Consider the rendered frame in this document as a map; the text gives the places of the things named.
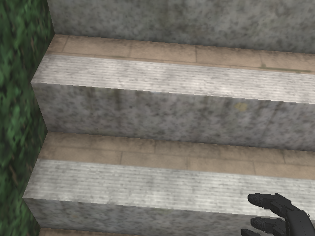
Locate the robot right hand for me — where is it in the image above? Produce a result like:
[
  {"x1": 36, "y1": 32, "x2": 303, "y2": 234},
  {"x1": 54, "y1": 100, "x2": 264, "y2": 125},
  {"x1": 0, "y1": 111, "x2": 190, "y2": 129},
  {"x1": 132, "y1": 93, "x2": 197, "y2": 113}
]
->
[{"x1": 240, "y1": 193, "x2": 315, "y2": 236}]

